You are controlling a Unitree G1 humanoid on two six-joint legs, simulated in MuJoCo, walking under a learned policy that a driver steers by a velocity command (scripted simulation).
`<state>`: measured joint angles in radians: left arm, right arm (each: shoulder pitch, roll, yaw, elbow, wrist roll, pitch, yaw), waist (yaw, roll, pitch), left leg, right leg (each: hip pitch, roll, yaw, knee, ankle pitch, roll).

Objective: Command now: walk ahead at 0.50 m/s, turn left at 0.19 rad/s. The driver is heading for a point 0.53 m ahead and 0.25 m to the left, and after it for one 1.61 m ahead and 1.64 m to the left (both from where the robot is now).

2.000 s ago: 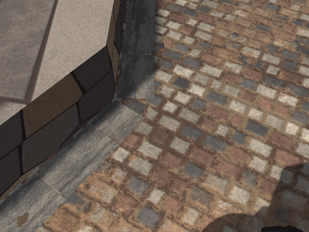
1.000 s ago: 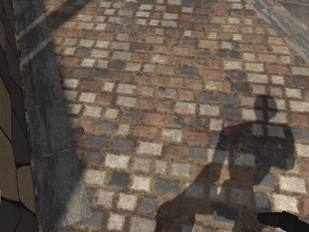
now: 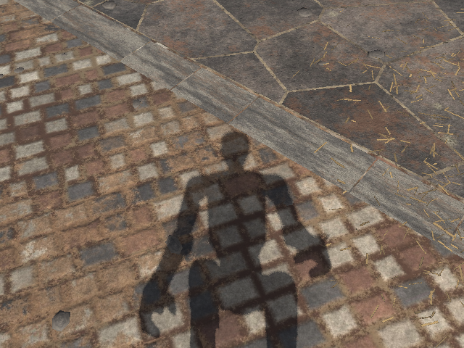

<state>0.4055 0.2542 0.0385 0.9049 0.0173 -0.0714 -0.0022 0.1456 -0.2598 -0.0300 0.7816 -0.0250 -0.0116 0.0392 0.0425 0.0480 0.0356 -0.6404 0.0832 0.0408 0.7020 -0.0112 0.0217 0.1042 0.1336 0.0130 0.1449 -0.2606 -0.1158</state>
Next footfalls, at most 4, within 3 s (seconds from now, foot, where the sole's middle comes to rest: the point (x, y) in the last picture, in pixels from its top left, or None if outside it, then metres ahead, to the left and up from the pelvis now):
0.12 left None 0.24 0.10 -0.78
0.62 right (266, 321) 0.56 -0.02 -0.78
1.14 left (159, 280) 0.67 0.31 -0.78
1.68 right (138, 194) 1.00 0.43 -0.78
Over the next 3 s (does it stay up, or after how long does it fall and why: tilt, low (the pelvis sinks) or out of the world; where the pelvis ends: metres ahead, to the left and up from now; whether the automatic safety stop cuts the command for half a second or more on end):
stays up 1.07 1.01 0.01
